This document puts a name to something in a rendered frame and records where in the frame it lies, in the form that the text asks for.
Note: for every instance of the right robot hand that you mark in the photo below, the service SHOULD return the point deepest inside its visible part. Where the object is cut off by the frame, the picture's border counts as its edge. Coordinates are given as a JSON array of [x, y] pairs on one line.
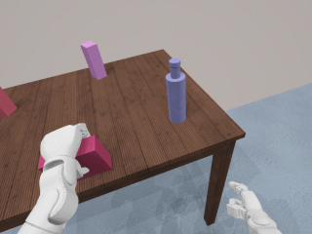
[[249, 201]]

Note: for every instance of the robot left forearm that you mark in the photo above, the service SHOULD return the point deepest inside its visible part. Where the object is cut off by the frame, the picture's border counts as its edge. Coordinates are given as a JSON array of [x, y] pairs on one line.
[[58, 200]]

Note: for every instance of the table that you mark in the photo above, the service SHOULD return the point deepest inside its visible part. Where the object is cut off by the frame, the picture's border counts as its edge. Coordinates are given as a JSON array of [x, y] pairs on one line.
[[128, 112]]

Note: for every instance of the robot right forearm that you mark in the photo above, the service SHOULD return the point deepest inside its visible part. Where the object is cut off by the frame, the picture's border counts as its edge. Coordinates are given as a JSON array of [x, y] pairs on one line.
[[259, 222]]

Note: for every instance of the sponge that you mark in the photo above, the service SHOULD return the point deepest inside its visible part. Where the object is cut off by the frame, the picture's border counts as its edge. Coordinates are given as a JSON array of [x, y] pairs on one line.
[[92, 155]]

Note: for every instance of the left robot hand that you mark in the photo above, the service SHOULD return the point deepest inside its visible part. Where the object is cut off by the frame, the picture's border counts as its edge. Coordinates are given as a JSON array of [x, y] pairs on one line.
[[65, 142]]

